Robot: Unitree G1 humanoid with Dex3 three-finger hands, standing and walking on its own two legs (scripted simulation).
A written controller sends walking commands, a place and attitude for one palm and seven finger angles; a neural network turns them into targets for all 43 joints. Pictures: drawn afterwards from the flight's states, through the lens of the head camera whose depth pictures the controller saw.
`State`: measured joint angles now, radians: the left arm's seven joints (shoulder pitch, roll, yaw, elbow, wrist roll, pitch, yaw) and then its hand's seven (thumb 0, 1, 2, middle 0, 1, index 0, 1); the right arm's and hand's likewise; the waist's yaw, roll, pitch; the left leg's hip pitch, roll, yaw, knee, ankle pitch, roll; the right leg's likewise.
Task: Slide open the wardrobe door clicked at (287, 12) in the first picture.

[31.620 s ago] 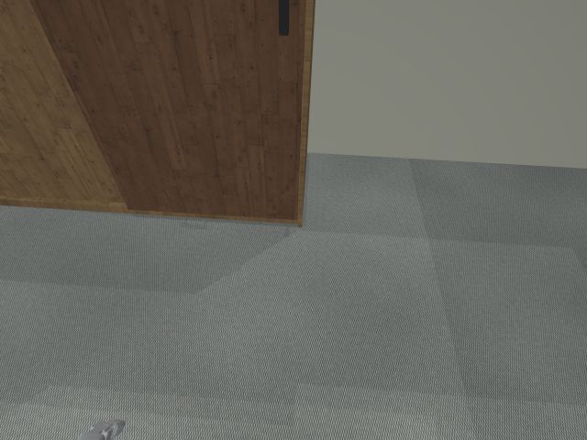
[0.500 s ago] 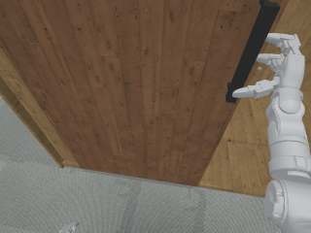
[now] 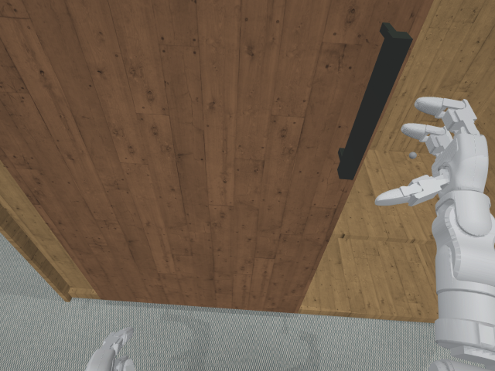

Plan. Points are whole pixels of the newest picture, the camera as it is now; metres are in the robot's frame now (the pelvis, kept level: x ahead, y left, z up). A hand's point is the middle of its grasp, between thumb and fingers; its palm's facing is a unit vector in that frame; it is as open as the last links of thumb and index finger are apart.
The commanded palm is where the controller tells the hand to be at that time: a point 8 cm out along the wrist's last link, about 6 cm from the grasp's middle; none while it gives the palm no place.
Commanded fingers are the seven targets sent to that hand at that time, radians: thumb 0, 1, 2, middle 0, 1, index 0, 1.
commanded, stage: slip the hand off the handle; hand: right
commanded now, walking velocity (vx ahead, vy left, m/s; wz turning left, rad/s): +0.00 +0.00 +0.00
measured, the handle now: (363, 109) +0.47 -0.15 +0.22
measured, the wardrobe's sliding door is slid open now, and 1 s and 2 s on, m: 0.62 0.62 0.62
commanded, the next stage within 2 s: draw the hand back to the body in 0.34 s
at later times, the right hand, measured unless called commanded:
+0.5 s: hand (439, 203) +0.27 -0.20 +0.22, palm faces +0.18 +0.98 -0.09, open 14.7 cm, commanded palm +0.25 -0.24 +0.21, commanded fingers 0.00 0.55 -0.20 0.25 1.15 0.25 1.15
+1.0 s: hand (475, 258) +0.22 -0.22 +0.20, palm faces +0.14 +0.99 -0.06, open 14.5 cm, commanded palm +0.18 -0.27 +0.19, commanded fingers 0.00 0.26 -0.34 0.24 0.98 0.24 0.98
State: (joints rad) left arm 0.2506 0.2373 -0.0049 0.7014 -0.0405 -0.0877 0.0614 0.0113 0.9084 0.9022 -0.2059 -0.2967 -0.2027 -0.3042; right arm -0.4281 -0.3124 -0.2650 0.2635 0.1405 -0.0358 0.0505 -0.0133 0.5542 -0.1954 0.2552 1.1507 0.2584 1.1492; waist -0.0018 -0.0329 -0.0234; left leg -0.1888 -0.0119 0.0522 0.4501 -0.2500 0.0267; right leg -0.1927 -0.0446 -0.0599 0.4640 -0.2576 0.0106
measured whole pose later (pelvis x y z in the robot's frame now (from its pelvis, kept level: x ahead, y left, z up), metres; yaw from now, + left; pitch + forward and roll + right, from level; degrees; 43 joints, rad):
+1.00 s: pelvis -0.04 +0.00 +0.00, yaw -2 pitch -8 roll +0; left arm 0.13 0.25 -0.08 0.66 -0.06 -0.15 0.10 0.01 0.91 0.90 -0.21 -0.30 -0.20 -0.30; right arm -0.05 -0.34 -0.30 -0.18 0.29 0.34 0.18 -0.01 0.50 -0.22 0.25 1.12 0.25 1.12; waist -0.06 -0.05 0.00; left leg -0.08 -0.01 0.08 0.43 -0.20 0.03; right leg -0.10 -0.04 -0.03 0.45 -0.20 0.01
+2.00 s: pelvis -0.02 +0.00 +0.01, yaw -1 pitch -8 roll +1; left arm 0.17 0.21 -0.02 0.70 0.02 -0.16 0.08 0.01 0.91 0.90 -0.21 -0.30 -0.20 -0.30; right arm 0.43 -0.31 -0.32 -0.34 0.08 -0.09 -0.13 0.01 -0.88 -0.89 0.21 0.31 0.21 0.31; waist -0.08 -0.06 0.05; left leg -0.02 -0.01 0.07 0.33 -0.19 0.02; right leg -0.04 -0.04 -0.04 0.39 -0.21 0.01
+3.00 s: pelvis -0.11 -0.03 -0.02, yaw -3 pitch -1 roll +2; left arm 0.25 0.21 -0.01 0.60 0.01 -0.13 0.10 0.01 0.90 0.90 -0.21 -0.30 -0.21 -0.30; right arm 0.48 -0.38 -0.43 -0.47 0.00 -0.26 -0.19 0.01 -0.89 -0.89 0.21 0.30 0.22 0.30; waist 0.01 -0.02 0.03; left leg -0.41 -0.02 0.01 0.60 -0.22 -0.01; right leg -0.45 -0.01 -0.03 0.65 -0.18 -0.05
